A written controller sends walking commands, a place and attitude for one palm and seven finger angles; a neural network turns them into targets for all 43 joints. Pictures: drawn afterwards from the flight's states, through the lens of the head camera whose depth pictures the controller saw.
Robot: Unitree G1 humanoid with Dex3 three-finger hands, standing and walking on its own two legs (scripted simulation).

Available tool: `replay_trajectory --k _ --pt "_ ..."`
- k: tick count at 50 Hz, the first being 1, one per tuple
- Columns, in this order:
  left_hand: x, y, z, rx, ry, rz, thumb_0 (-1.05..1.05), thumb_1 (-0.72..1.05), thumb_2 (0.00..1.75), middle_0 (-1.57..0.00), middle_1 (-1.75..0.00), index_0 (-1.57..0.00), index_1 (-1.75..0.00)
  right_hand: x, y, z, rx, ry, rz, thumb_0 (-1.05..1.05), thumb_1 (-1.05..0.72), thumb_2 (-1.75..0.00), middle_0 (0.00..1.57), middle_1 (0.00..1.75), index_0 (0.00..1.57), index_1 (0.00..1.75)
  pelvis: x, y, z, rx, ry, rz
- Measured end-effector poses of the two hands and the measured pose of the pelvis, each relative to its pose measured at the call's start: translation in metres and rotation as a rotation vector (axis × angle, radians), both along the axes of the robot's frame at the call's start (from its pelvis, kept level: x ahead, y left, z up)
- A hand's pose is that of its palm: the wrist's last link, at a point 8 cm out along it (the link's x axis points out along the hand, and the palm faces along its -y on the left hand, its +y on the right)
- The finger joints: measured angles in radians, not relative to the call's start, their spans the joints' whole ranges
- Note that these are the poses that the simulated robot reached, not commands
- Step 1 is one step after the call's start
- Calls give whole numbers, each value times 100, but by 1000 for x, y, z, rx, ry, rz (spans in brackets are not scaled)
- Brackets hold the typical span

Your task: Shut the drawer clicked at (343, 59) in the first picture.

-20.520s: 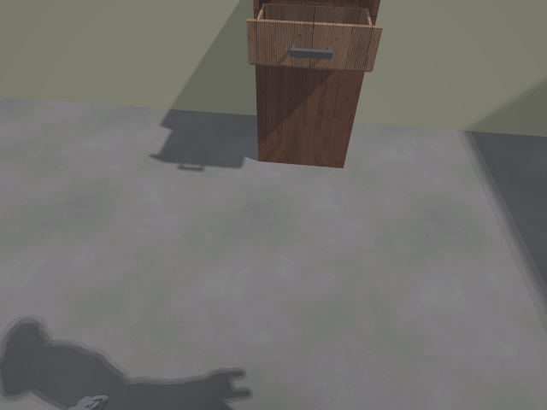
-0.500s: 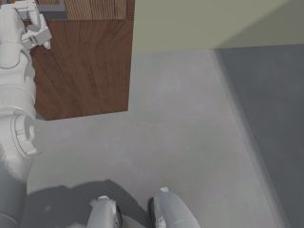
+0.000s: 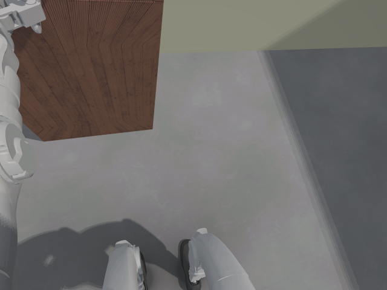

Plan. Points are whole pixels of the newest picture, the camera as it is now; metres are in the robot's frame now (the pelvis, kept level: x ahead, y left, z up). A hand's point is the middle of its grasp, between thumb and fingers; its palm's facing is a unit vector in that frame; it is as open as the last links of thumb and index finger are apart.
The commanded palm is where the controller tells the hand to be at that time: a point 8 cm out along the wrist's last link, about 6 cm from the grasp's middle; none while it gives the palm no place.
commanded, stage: pull the fist back off the drawer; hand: left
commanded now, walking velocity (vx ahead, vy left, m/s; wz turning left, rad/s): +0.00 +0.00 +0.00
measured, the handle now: out of the picture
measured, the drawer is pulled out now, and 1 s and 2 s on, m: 0.00 0.00 0.00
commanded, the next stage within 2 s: draw the hand back to the body in 0.74 s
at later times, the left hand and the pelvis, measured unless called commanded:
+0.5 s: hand (37, 5) +0.60 +0.17 +0.10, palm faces +0.05 -1.00 -0.03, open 3.3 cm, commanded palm +0.59 +0.18 +0.11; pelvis +0.00 +0.00 +0.00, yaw +0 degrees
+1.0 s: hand (29, 14) +0.57 +0.17 +0.11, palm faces +0.06 -1.00 -0.04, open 3.2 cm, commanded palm +0.51 +0.21 +0.13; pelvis +0.06 +0.00 +0.04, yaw -2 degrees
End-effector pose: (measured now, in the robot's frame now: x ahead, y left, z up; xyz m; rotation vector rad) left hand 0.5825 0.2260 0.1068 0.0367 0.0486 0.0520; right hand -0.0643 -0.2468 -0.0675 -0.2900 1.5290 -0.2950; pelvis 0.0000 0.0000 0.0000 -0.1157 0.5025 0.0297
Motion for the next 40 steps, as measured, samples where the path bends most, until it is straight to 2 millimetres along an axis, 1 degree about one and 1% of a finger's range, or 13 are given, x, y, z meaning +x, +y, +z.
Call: replay_trajectory --k 15,23,30,40 --pt "0 -1 1 -2 1 -3 6 64 95 -139 -160 -140 -160 -8 8 -2 16 -9 1 0 -91 -90 20 30 20 30 -4 3 -2 0 0 -4" --pt "-2 -3 0 -5 -9 4 6 67 94 -139 -160 -140 -160 -6 10 -3 42 9 -6 0 -91 -90 20 30 20 30 -1 4 -1 2 -3 -4" --pt "-5 -9 -2 -22 -10 4 4 75 92 -139 -160 -140 -160 7 8 -2 60 -2 -18 0 -91 -90 20 30 20 30 7 3 6 11 -19 -16" --pt "-8 -11 -1 -21 -13 14 2 87 91 -139 -160 -140 -160 44 1 2 77 -38 -28 0 -91 -90 20 30 20 30 30 1 20 30 -50 -33"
